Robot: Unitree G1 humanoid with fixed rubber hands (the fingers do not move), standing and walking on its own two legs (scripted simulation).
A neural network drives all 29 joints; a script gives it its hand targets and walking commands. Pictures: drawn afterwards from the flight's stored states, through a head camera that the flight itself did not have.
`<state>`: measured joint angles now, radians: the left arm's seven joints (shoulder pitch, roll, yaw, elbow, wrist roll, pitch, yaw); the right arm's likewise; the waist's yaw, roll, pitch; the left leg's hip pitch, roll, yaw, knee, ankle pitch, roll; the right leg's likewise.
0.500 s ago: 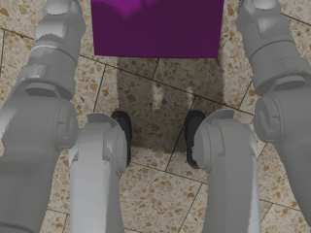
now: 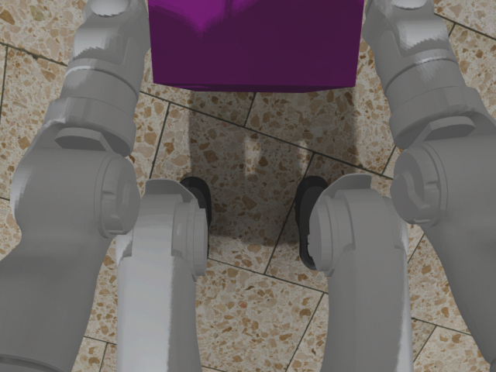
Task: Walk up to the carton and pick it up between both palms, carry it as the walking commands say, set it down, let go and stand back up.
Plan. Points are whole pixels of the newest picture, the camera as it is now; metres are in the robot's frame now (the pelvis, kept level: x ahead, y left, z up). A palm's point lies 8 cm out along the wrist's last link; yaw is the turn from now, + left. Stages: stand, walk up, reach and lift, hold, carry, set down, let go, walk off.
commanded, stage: reach and lift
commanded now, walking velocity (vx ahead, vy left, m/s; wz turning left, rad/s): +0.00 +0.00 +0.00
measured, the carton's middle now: (252, 9) +0.53 +0.00 -0.24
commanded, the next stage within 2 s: none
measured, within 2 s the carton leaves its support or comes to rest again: leaves its support in 0.28 s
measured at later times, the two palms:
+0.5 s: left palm out of the picture +0.55 +0.14 -0.14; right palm out of the picture +0.55 -0.15 -0.15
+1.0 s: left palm out of the picture +0.55 +0.14 -0.07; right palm out of the picture +0.55 -0.15 -0.08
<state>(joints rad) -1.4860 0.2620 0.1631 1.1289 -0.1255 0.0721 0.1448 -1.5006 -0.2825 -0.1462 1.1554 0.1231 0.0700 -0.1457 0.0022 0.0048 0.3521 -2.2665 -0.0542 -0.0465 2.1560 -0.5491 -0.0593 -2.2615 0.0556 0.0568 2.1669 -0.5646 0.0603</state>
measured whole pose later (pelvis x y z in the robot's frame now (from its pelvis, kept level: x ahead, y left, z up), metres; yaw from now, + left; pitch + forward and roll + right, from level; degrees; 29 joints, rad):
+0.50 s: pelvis +0.01 +0.00 +0.00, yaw +0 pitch +40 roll +1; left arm -1.36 0.17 0.32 0.89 0.01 0.20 0.11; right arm -1.36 -0.21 -0.27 0.93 0.03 0.20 -0.14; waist 0.01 -0.01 0.23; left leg -2.29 -0.07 -0.06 2.17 -0.58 -0.08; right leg -2.30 0.08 0.06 2.18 -0.59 0.06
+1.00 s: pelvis +0.01 +0.00 +0.04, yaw +0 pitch +46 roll +1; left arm -1.27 0.08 0.44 0.72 0.15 0.31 0.06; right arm -1.30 -0.13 -0.41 0.79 -0.13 0.31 -0.08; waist 0.01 -0.01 0.05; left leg -2.26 -0.09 -0.07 2.01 -0.55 -0.08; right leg -2.27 0.10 0.08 2.01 -0.56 0.07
